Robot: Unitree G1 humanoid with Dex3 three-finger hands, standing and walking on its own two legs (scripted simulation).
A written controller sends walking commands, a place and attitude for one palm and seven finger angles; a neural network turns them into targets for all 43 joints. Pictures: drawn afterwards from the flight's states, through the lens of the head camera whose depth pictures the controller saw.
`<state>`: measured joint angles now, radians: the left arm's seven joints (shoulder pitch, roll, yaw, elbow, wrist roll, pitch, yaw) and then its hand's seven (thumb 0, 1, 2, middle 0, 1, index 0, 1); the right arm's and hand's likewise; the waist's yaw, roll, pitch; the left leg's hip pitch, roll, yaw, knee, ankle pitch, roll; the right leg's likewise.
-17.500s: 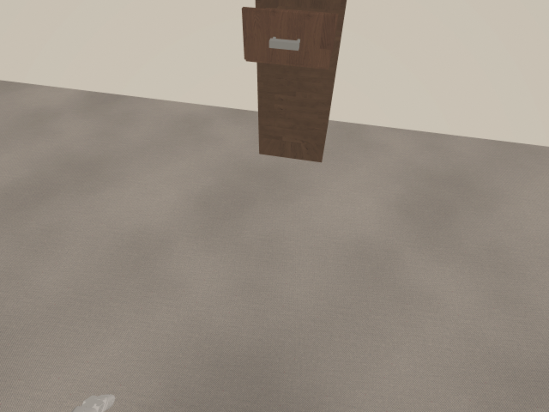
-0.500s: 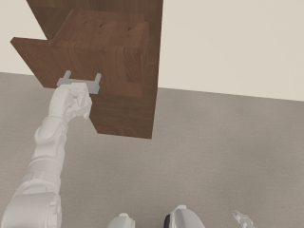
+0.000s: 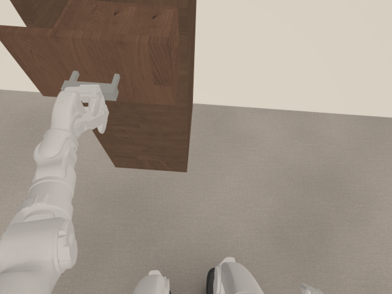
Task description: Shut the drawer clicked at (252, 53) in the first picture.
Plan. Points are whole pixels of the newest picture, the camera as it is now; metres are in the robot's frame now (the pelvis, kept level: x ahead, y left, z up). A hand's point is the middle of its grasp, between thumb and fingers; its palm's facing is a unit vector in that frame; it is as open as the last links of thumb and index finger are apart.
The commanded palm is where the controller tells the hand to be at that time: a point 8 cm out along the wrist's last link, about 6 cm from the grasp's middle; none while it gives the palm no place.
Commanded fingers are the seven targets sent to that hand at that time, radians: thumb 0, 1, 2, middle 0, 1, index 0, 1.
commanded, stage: push the drawer shut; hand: left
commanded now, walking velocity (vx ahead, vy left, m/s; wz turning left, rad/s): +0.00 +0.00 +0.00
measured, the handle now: (93, 83) +0.54 +0.20 +0.07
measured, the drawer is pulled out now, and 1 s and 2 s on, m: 0.12 0.01 0.00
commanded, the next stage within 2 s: pull the fist back off the drawer in 1.26 s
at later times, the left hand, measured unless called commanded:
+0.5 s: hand (105, 93) +0.51 +0.17 +0.07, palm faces -0.12 -0.99 -0.03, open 3.3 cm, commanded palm +0.51 +0.22 +0.07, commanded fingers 0.00 0.90 0.90 -1.40 -1.60 -1.40 -1.60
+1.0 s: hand (113, 71) +0.57 +0.16 +0.07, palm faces -0.10 -0.99 -0.03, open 3.4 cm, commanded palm +0.57 +0.20 +0.07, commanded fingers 0.00 0.90 0.90 -1.40 -1.60 -1.40 -1.60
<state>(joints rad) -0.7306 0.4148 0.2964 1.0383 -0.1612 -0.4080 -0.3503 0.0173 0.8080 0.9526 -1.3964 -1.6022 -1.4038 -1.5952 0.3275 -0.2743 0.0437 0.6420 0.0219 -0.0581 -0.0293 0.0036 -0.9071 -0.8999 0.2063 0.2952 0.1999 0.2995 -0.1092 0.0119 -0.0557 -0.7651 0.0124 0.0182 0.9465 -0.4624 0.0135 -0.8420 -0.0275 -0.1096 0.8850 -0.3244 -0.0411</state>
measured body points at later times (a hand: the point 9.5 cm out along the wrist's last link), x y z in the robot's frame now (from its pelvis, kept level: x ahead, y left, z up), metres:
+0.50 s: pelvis -0.01 +0.01 -0.01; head +0.12 +0.02 +0.42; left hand +0.51 +0.23 +0.07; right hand -0.01 -0.26 -0.12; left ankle -0.01 +0.11 -0.68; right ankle +0.06 -0.10 -0.68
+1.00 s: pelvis +0.00 +0.02 -0.02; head +0.16 +0.04 +0.40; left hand +0.57 +0.22 +0.08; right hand -0.05 -0.24 -0.12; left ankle -0.01 +0.11 -0.68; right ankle +0.06 -0.10 -0.68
